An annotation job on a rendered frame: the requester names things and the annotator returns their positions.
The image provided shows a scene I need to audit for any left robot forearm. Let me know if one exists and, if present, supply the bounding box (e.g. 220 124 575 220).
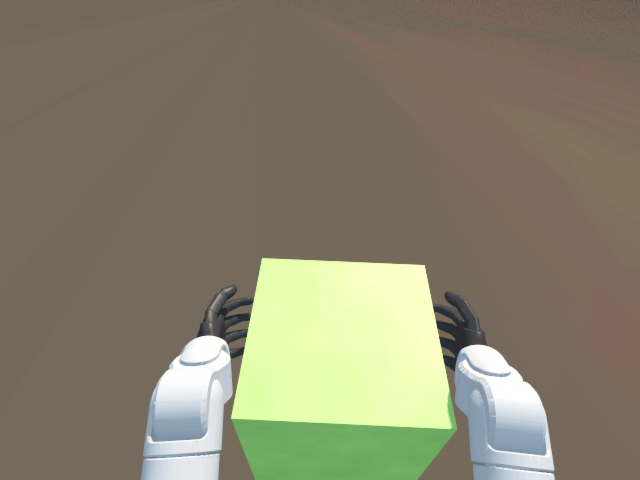
141 336 233 480

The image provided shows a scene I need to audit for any robot right hand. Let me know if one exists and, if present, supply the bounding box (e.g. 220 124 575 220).
432 291 488 372

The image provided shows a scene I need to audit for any carton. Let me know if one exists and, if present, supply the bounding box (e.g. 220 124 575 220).
231 258 457 480

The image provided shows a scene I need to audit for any right robot forearm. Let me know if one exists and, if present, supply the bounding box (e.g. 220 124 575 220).
455 345 555 480

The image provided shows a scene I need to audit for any robot left hand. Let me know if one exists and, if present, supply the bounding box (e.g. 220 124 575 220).
197 284 254 359

